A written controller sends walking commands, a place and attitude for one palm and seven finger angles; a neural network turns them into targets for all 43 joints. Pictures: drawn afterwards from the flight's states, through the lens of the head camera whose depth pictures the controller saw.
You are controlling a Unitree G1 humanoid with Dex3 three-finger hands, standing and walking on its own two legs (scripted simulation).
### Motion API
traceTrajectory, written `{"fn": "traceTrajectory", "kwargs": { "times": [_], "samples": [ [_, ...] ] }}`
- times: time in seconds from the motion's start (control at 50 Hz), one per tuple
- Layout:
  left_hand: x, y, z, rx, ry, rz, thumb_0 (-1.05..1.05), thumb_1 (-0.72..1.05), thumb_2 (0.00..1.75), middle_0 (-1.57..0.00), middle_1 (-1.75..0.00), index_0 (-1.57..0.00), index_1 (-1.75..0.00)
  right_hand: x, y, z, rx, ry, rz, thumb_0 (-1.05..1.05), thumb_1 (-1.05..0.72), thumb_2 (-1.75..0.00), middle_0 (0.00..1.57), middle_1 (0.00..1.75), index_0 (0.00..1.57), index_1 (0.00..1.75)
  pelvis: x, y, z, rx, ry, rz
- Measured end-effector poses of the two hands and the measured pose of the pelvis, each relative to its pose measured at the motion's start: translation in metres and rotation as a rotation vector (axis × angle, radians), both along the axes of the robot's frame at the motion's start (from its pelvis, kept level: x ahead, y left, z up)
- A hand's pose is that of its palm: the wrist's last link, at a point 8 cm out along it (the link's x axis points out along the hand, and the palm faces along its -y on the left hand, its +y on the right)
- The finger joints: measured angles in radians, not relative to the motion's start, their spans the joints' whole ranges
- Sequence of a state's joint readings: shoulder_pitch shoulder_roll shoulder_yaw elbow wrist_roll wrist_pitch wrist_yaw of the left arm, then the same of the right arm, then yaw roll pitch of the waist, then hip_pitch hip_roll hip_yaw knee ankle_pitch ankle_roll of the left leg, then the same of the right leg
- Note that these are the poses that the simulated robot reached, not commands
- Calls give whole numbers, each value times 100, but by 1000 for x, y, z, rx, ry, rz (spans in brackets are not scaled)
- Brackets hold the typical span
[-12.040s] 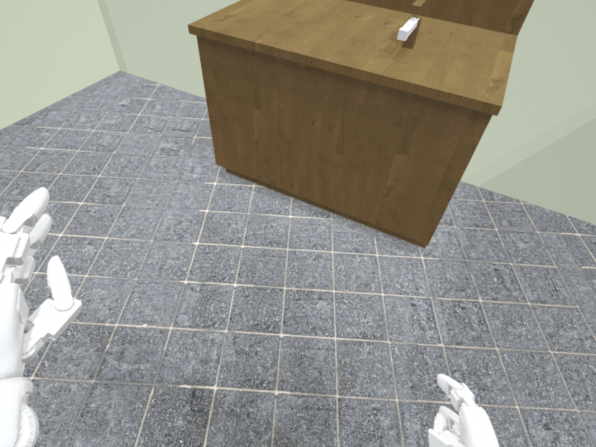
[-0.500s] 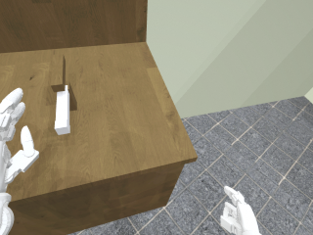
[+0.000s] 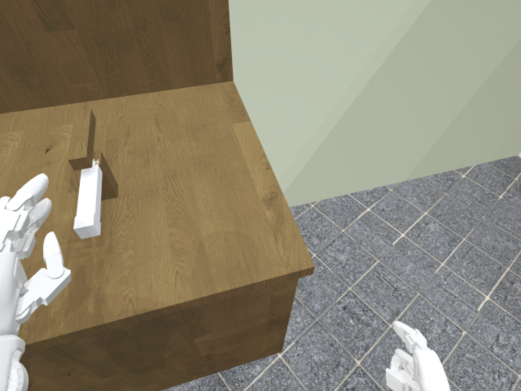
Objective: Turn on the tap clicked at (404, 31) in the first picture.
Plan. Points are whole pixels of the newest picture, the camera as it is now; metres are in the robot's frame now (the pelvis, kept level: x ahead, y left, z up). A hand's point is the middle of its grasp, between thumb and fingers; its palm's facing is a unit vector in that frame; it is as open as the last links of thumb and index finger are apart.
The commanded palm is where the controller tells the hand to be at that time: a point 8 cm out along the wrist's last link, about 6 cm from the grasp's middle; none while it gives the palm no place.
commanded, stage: come to a stop and stand still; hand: left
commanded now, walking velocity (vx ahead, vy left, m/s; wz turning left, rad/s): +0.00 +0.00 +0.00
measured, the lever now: (87, 226) +0.33 +0.30 +0.06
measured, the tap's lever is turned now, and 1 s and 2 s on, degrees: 0 0 0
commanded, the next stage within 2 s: look again from close up in 0.88 s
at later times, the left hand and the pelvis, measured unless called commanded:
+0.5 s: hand (28, 253) +0.23 +0.29 +0.15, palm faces +0.35 -0.84 -0.42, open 7.4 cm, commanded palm +0.17 +0.31 +0.17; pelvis +0.00 +0.03 +0.00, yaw -2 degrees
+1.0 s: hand (14, 250) +0.23 +0.30 +0.16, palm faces +0.36 -0.86 -0.37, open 7.4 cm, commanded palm +0.17 +0.33 +0.17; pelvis +0.00 +0.05 +0.00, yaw -1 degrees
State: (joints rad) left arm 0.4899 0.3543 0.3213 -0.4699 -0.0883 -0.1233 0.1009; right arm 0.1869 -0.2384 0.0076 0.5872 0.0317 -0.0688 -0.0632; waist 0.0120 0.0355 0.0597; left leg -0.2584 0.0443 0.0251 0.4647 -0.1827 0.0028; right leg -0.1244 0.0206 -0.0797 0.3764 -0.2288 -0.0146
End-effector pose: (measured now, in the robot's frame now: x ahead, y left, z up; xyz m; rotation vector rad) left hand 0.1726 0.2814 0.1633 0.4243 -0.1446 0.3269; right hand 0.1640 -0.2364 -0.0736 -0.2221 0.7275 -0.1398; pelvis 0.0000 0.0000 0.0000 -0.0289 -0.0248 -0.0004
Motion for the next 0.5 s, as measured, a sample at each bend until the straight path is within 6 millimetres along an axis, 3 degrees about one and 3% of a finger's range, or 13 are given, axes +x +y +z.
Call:
{"fn": "traceTrajectory", "kwargs": {
  "times": [0.06,0.14,0.18,0.28,0.34,0.42,0.5],
  "samples": [
    [5,5,5,54,-12,-4,2,89,90,-21,-30,-22,-30,2,1,0,-14,-1,20,1,-91,-90,20,30,20,30,-1,0,0,-2,1,1],
    [30,45,41,174,-183,64,2,88,89,-22,-30,-22,-30,0,6,-3,-15,38,62,1,-91,-90,20,30,20,30,-11,-3,-3,10,0,-18],
    [37,50,43,140,-223,77,2,89,90,-21,-30,-22,-30,-1,9,0,7,18,53,1,-91,-90,20,30,20,30,-13,1,-3,15,1,-36],
    [36,1,9,30,-105,-118,2,90,90,-20,-30,-20,-30,-9,17,6,46,-50,-4,1,-91,-90,20,30,20,30,-9,19,-4,13,4,-61],
    [27,-10,-12,9,-6,-209,2,89,90,-21,-30,-21,-30,-17,23,8,35,-42,-39,1,-91,-90,20,30,20,30,-4,24,-4,13,6,-59],
    [22,18,-16,48,3,-156,2,88,89,-22,-30,-22,-30,-24,33,6,5,7,-42,1,-91,-90,20,30,20,30,-3,28,-5,10,6,-45],
    [20,52,3,88,-102,-33,2,88,89,-22,-30,-22,-30,-23,44,3,-12,38,3,1,-91,-90,20,30,20,30,-3,34,-5,-1,5,-32]
  ]
}}
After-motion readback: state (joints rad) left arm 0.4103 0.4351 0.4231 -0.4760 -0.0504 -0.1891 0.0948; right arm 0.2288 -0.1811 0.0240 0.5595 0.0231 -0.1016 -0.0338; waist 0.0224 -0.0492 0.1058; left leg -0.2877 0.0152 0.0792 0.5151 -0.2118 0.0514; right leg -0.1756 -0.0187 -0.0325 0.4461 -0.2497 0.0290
